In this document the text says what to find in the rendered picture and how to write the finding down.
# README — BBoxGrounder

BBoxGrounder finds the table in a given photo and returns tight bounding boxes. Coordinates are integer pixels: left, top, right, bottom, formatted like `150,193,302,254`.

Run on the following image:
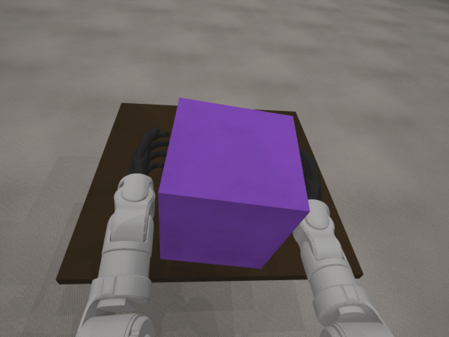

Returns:
56,103,363,284

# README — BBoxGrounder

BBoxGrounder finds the robot right upper arm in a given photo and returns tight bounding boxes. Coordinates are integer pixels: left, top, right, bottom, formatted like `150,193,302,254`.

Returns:
320,322,393,337

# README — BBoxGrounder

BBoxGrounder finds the left robot forearm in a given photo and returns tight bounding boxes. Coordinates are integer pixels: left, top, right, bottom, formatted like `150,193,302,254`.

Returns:
75,173,156,337

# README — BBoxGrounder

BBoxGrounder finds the right robot forearm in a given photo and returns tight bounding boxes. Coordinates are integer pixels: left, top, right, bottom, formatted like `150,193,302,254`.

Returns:
293,199,394,337

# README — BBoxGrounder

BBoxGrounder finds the robot right hand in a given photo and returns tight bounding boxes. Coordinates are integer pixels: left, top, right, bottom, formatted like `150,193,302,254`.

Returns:
300,148,322,201

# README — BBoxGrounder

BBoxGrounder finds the carton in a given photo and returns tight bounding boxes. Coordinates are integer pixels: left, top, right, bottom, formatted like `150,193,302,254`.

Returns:
158,98,310,269

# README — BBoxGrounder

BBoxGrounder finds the robot left upper arm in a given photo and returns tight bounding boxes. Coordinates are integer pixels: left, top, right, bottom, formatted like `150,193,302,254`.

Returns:
77,313,155,337

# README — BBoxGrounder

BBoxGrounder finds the robot left hand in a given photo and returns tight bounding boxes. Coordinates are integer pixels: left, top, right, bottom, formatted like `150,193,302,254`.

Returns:
127,127,170,176

